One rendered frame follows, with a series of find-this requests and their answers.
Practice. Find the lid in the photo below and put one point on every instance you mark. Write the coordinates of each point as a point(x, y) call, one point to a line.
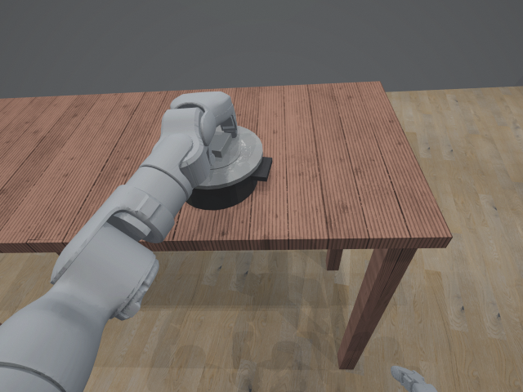
point(241, 160)

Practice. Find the robot left forearm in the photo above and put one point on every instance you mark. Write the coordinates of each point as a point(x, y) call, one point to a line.
point(145, 207)

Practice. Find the table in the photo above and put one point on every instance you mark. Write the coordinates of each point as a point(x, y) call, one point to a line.
point(343, 176)

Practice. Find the robot left upper arm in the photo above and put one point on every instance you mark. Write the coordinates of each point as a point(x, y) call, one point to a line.
point(51, 344)

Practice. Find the knob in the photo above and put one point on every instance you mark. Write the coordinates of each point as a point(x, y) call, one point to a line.
point(220, 142)

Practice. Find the right robot hand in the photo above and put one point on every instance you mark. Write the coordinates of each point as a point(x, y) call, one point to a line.
point(411, 380)

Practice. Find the left robot hand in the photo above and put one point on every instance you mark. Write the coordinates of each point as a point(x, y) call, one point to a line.
point(222, 108)

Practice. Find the pot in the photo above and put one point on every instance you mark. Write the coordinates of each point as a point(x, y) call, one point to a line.
point(217, 199)

